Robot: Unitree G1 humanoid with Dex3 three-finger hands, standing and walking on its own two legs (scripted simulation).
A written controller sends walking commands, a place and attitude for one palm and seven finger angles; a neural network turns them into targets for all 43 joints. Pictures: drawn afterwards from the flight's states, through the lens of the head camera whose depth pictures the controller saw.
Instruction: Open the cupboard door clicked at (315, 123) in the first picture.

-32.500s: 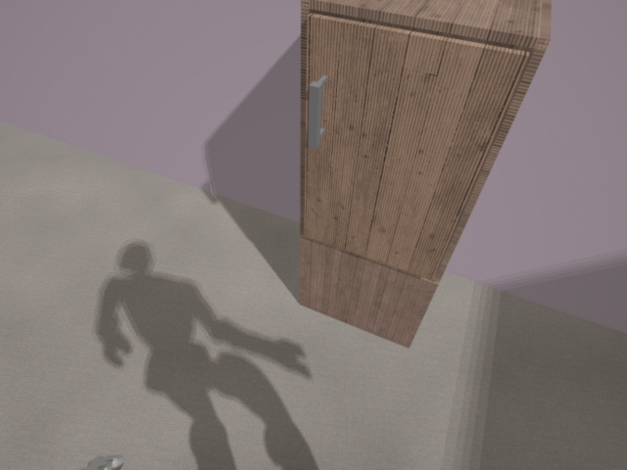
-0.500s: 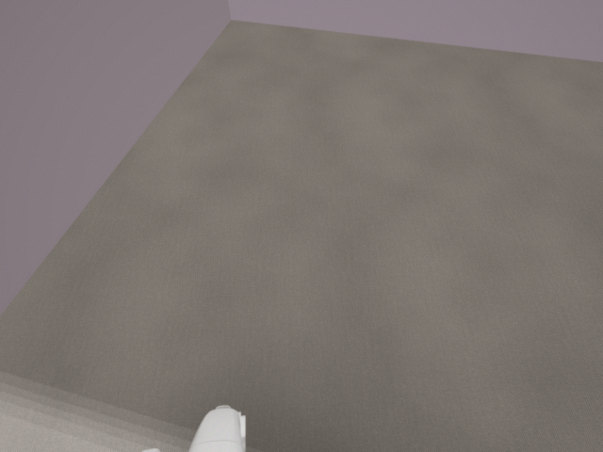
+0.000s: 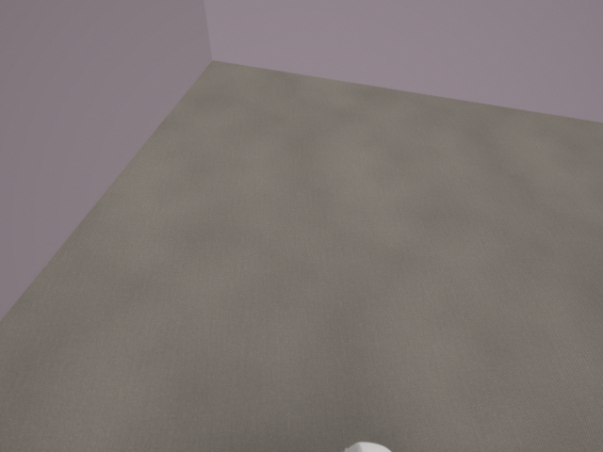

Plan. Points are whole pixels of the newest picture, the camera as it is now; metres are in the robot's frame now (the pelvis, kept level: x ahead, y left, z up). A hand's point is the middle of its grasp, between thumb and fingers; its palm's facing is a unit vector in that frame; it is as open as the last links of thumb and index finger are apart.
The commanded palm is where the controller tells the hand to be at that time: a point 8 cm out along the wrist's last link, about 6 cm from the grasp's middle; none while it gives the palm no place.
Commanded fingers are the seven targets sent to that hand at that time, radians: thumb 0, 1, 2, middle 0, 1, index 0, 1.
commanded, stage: walk to a spot facing it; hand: left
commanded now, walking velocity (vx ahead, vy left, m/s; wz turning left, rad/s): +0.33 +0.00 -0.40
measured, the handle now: out of the picture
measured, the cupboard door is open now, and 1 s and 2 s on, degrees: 48 48 48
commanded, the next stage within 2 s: turn to face it in 0.14 s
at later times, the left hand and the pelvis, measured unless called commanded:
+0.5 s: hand (277, 313) +0.37 +0.08 -0.16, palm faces -0.08 -0.99 -0.15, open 7.3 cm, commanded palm none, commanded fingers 0.00 0.90 0.90 -0.20 -0.30 -0.20 -0.30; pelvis +0.24 -0.07 +0.00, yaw -2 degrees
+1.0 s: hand (218, 316) +0.36 +0.19 -0.17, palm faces +0.26 -0.93 -0.25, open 7.4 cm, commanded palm none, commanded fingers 0.00 0.90 0.90 -0.20 -0.30 -0.20 -0.30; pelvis +0.32 -0.05 +0.00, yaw +13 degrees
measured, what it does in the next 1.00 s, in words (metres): walks ahead: right foot, then left foot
